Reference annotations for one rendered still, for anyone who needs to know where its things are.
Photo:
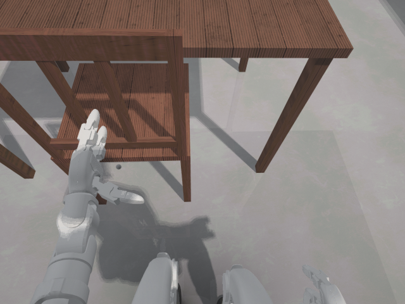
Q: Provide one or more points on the chair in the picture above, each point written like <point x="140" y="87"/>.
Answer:
<point x="144" y="106"/>

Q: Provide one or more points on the robot right thigh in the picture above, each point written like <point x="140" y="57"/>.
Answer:
<point x="240" y="286"/>

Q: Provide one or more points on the robot left hand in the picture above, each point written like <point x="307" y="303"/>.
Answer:
<point x="85" y="164"/>

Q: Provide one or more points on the robot thigh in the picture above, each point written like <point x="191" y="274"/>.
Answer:
<point x="160" y="277"/>
<point x="240" y="286"/>

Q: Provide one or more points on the robot right hand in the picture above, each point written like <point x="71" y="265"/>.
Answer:
<point x="329" y="293"/>

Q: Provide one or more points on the robot left forearm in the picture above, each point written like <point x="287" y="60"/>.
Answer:
<point x="67" y="276"/>

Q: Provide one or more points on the table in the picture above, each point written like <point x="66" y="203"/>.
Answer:
<point x="210" y="29"/>

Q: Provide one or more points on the robot left thigh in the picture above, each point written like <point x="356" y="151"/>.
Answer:
<point x="160" y="277"/>

